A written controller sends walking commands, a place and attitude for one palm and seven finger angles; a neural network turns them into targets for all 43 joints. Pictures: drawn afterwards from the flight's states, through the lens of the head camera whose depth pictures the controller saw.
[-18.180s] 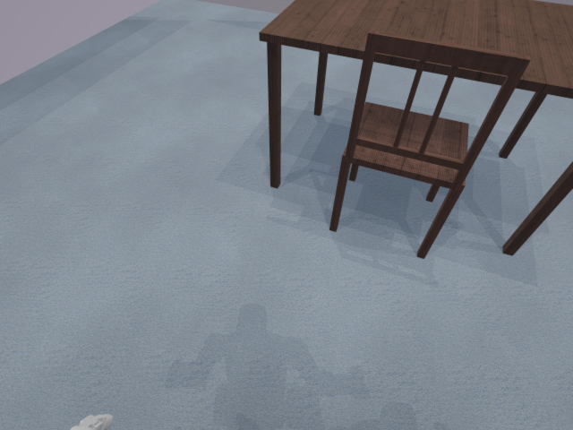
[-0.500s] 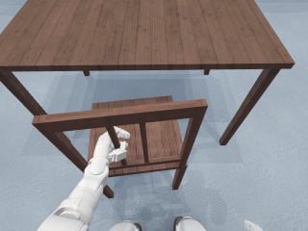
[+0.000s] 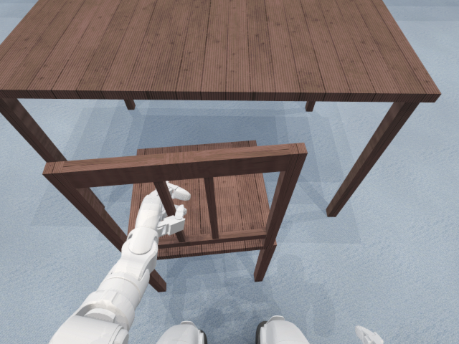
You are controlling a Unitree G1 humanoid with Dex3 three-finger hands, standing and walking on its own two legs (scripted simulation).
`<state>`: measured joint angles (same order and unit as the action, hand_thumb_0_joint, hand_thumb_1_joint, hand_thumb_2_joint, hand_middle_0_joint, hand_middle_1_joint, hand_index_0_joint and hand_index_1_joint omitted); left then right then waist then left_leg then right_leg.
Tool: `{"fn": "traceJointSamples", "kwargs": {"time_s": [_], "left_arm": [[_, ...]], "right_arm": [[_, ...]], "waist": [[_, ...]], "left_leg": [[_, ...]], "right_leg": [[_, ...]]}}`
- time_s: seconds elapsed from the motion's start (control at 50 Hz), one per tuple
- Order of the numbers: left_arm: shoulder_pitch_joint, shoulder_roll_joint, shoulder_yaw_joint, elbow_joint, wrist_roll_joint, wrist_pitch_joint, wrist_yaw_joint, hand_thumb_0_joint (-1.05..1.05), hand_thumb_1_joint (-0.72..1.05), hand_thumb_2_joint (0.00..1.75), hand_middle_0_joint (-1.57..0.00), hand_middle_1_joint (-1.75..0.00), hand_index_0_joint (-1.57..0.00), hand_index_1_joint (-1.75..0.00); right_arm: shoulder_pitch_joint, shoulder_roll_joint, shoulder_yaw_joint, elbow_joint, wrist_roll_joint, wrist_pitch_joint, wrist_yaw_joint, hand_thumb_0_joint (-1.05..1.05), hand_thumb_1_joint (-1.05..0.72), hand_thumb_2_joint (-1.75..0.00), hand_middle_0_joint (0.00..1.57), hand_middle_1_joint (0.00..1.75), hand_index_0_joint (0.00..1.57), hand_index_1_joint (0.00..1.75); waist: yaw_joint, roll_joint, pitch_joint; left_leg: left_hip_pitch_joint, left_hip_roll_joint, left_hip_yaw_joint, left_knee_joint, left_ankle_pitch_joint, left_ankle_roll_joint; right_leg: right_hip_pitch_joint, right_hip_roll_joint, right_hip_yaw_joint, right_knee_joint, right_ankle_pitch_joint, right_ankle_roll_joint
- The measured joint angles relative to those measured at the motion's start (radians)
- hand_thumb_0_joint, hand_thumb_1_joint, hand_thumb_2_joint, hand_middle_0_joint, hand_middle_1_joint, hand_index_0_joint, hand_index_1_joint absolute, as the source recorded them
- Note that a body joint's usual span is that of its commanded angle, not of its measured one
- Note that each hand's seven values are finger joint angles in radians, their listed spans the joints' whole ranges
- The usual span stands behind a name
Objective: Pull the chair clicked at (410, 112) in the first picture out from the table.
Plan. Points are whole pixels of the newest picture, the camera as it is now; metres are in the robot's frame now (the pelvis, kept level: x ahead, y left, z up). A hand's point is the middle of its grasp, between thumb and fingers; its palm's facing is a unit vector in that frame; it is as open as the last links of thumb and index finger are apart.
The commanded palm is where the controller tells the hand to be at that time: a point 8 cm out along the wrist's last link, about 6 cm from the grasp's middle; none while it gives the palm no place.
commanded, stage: step backward, pulling the chair out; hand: left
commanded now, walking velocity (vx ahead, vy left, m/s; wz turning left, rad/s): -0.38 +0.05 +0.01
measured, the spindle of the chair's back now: (172, 214) +0.37 +0.14 -0.08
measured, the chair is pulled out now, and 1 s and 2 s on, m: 0.16 0.21 0.45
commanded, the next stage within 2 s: none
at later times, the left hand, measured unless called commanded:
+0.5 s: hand (179, 222) +0.34 +0.12 -0.05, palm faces -0.03 -0.98 -0.19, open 5.0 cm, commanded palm +0.32 +0.17 -0.05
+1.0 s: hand (174, 243) +0.29 +0.12 -0.05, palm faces -0.04 -0.98 -0.18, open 5.0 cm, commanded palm +0.26 +0.17 -0.04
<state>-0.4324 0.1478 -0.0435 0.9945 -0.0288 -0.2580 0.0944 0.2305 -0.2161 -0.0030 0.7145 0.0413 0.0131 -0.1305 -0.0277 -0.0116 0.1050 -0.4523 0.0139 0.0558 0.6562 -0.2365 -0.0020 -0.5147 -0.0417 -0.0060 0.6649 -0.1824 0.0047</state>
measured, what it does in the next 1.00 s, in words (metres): steps on the spot: left foot, then right foot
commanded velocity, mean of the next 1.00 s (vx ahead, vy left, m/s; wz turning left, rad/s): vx -0.38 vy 0.02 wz -0.01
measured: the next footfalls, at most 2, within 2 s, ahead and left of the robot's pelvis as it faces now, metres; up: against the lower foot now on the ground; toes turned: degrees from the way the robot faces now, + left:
left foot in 0.22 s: +0.01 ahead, +0.15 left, +0.00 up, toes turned +2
right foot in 0.74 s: +0.04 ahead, -0.12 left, +0.00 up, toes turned -4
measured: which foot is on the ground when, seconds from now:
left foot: down 0.00-0.06, up 0.08-0.20, down 0.22-0.88, up 0.90-1.00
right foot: down 0.00-0.64, up 0.66-0.72, down 0.74-1.00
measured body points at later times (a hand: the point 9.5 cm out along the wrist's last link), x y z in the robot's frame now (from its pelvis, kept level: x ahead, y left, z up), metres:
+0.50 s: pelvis -0.02 +0.00 +0.00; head +0.06 -0.01 +0.44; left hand +0.33 +0.17 -0.03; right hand +0.08 -0.25 -0.13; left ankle -0.01 +0.15 -0.71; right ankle +0.09 -0.12 -0.72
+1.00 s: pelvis -0.07 +0.02 +0.01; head +0.02 +0.00 +0.45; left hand +0.29 +0.17 -0.03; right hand +0.03 -0.25 -0.12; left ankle -0.08 +0.15 -0.70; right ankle +0.00 -0.11 -0.72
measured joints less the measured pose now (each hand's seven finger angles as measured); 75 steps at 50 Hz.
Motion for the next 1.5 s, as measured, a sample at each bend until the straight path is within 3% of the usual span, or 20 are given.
{"fn": "traceJointSamples", "kwargs": {"time_s": [0.16,0.22,0.26,0.4,0.46,0.54,0.6,0.64,0.72,0.8,0.88,0.98,1.02,1.06,1.12,1.2,1.3,1.36,1.44,1.5], "left_arm": [[-0.032,-0.022,0.044,0.027,-0.007,0.012,0.022,0.04,0.74,0.84,-0.36,-1.22,-0.5,-1.45],[-0.044,-0.029,0.027,0.008,0.004,0.037,0.017,0.04,0.74,0.83,-0.34,-1.23,-0.5,-1.45],[-0.052,-0.023,0.011,-0.018,0.004,0.054,0.014,0.04,0.75,0.82,-0.33,-1.24,-0.5,-1.45],[-0.015,0.011,0.002,-0.095,0.002,0.073,0.0,0.03,0.74,0.83,-0.33,-1.26,-0.5,-1.45],[-0.007,0.014,0.022,-0.094,-0.003,0.071,0.004,0.03,0.73,0.84,-0.35,-1.26,-0.5,-1.45],[-0.031,-0.006,0.042,-0.065,-0.001,0.072,0.015,0.04,0.74,0.83,-0.34,-1.25,-0.5,-1.45],[-0.043,-0.012,0.033,-0.075,0.008,0.091,0.018,0.04,0.75,0.82,-0.32,-1.25,-0.5,-1.45],[-0.029,-0.008,0.018,-0.098,0.007,0.104,0.016,0.03,0.75,0.81,-0.3,-1.26,-0.5,-1.45],[0.017,-0.014,-0.006,-0.124,0.001,0.099,0.007,0.03,0.76,0.8,-0.29,-1.25,-0.5,-1.45],[0.011,-0.005,-0.01,-0.091,0.013,0.056,0.0,0.03,0.75,0.81,-0.31,-1.26,-0.5,-1.45],[-0.025,0.008,0.036,-0.034,-0.001,0.033,0.004,0.04,0.74,0.82,-0.33,-1.24,-0.5,-1.45],[-0.046,0.002,0.076,-0.024,-0.004,0.056,0.017,0.04,0.74,0.82,-0.33,-1.22,-0.5,-1.45],[-0.042,-0.004,0.072,-0.053,0.002,0.078,0.02,0.04,0.75,0.81,-0.32,-1.22,-0.5,-1.45],[-0.03,-0.007,0.054,-0.097,0.008,0.099,0.021,0.03,0.75,0.8,-0.3,-1.23,-0.5,-1.45],[0.007,0.006,0.016,-0.171,0.008,0.112,0.017,0.03,0.77,0.8,-0.26,-1.23,-0.5,-1.45],[0.055,0.002,-0.008,-0.198,0.011,0.101,0.007,0.03,0.77,0.8,-0.25,-1.23,-0.5,-1.45],[0.041,0.012,0.005,-0.132,0.018,0.035,-0.006,0.02,0.75,0.82,-0.29,-1.22,-0.5,-1.45],[0.009,0.014,0.057,-0.076,-0.002,0.013,-0.001,0.03,0.74,0.82,-0.31,-1.19,-0.5,-1.45],[-0.002,0.012,0.102,-0.047,-0.004,0.027,0.005,0.04,0.75,0.82,-0.31,-1.16,-0.5,-1.45],[0.012,0.002,0.099,-0.069,0.001,0.049,0.011,0.03,0.75,0.81,-0.3,-1.17,-0.5,-1.45]], "right_arm": [[-0.044,-0.024,-0.006,0.025,-0.001,-0.011,0.017,0.01,-0.91,-0.9,0.2,0.3,0.21,0.3],[-0.036,-0.049,-0.009,0.023,-0.003,-0.009,0.013,0.0,-0.91,-0.9,0.2,0.3,0.21,0.3],[-0.04,-0.051,-0.016,0.013,-0.003,0.006,0.007,0.0,-0.91,-0.9,0.2,0.3,0.21,0.3],[-0.025,-0.009,-0.012,-0.041,-0.012,0.046,0.009,0.01,-0.91,-0.9,0.2,0.29,0.2,0.3],[-0.038,0.005,-0.007,-0.034,-0.008,0.053,0.012,0.01,-0.91,-0.9,0.2,0.3,0.21,0.3],[-0.058,-0.01,-0.008,-0.015,-0.005,0.051,0.015,0.0,-0.91,-0.9,0.2,0.3,0.21,0.3],[-0.062,-0.025,-0.002,-0.009,-0.005,0.051,0.013,0.0,-0.91,-0.9,0.2,0.3,0.21,0.3],[-0.053,-0.027,-0.001,-0.023,-0.009,0.06,0.008,0.0,-0.91,-0.9,0.2,0.3,0.21,0.3],[-0.012,-0.015,-0.011,-0.044,-0.019,0.061,0.007,0.01,-0.91,-0.9,0.2,0.3,0.21,0.3],[-0.015,0.012,-0.005,-0.005,-0.03,0.038,0.028,0.01,-0.91,-0.9,0.2,0.3,0.21,0.3],[-0.055,0.024,-0.002,0.004,-0.022,0.037,0.032,0.01,-0.91,-0.9,0.2,0.3,0.21,0.3],[-0.087,-0.016,-0.01,-0.002,-0.014,0.034,0.019,0.0,-0.91,-0.9,0.21,0.3,0.21,0.3],[-0.089,-0.04,-0.011,-0.01,-0.013,0.036,0.015,0.0,-0.91,-0.9,0.21,0.3,0.21,0.3],[-0.086,-0.061,-0.014,-0.023,-0.012,0.042,0.009,0.0,-0.91,-0.9,0.2,0.3,0.21,0.3],[-0.075,-0.051,-0.021,-0.048,-0.018,0.063,0.003,0.0,-0.91,-0.9,0.2,0.29,0.21,0.3],[-0.04,-0.017,-0.027,-0.056,-0.038,0.05,0.024,0.01,-0.91,-0.9,0.2,0.29,0.2,0.3],[-0.043,0.032,-0.002,-0.01,-0.043,0.021,0.068,0.0,-0.91,-0.9,0.2,0.29,0.2,0.3],[-0.085,0.042,0.01,0.004,-0.031,0.03,0.066,0.0,-0.91,-0.9,0.2,0.3,0.21,0.3],[-0.096,0.025,0.012,0.0,-0.023,0.026,0.039,0.01,-0.91,-0.9,0.21,0.3,0.21,0.3],[-0.09,-0.016,0.008,-0.004,-0.025,0.02,0.021,0.01,-0.91,-0.9,0.21,0.3,0.21,0.3]], "waist": [[-0.032,0.012,0.01],[-0.047,0.016,0.004],[-0.039,-0.003,0.024],[-0.018,-0.026,0.041],[-0.03,-0.007,0.036],[-0.053,0.013,0.037],[-0.062,0.0,0.046],[-0.054,-0.016,0.046],[-0.031,0.009,0.033],[0.012,0.016,0.033],[-0.01,0.036,0.057],[-0.05,0.035,0.049],[-0.064,0.031,0.046],[-0.074,0.029,0.046],[-0.053,-0.022,0.058],[-0.023,0.002,0.04],[0.031,0.025,0.044],[0.009,0.064,0.08],[-0.026,0.043,0.067],[-0.047,0.04,0.051]], "left_leg": [[0.008,-0.029,-0.07,0.098,-0.208,-0.022],[0.084,-0.008,-0.078,-0.044,-0.079,-0.018],[0.091,-0.015,-0.062,-0.065,-0.028,-0.021],[0.094,-0.002,-0.028,-0.024,-0.078,-0.029],[0.075,0.013,-0.037,0.005,-0.091,-0.038],[0.048,-0.004,-0.069,0.083,-0.242,-0.036],[0.08,-0.012,-0.056,-0.004,-0.128,-0.03],[0.097,-0.013,-0.03,-0.045,-0.025,-0.014],[0.1,0.013,-0.025,-0.05,-0.062,-0.003],[0.095,0.044,-0.017,-0.043,-0.063,-0.022],[0.084,0.064,-0.029,-0.048,-0.035,-0.04],[0.038,0.011,-0.089,0.104,-0.222,-0.045],[0.063,0.005,-0.094,0.063,-0.219,-0.044],[0.108,0.015,-0.086,-0.044,-0.118,-0.038],[0.123,-0.006,-0.047,-0.086,-0.037,-0.015],[0.109,0.028,-0.05,-0.105,-0.031,-0.013],[0.092,0.07,-0.039,-0.101,-0.01,-0.039],[0.065,0.101,-0.05,-0.067,0.038,-0.048],[0.014,0.035,-0.096,0.079,-0.133,-0.041],[0.059,0.024,-0.098,-0.002,-0.075,-0.038]], "right_leg": [[0.011,-0.019,-0.024,-0.06,0.033,-0.008],[0.007,-0.032,-0.04,-0.086,0.052,0.007],[0.012,-0.04,-0.029,-0.105,0.068,0.016],[0.0,-0.03,-0.009,-0.054,0.052,0.006],[-0.008,-0.017,-0.019,-0.044,0.04,-0.002],[-0.001,-0.022,-0.033,-0.087,0.072,0.001],[0.007,-0.038,-0.029,-0.122,0.103,0.016],[0.007,-0.043,-0.014,-0.127,0.096,0.022],[0.037,-0.016,-0.024,0.004,-0.03,0.003],[0.118,0.01,-0.034,-0.09,-0.05,0.013],[0.121,0.031,-0.047,-0.118,-0.006,-0.009],[0.079,0.01,-0.04,-0.122,0.025,-0.007],[0.068,-0.004,-0.04,-0.132,0.043,0.004],[0.056,-0.013,-0.042,-0.136,0.058,0.017],[0.049,-0.034,-0.014,-0.12,0.064,0.025],[0.089,0.011,-0.025,0.031,-0.144,-0.001],[0.254,0.038,-0.026,-0.172,-0.1,0.001],[0.261,0.07,-0.035,-0.209,-0.053,-0.01],[0.21,0.038,-0.025,-0.176,-0.044,-0.011],[0.179,0.02,-0.027,-0.149,-0.04,0.0]]}}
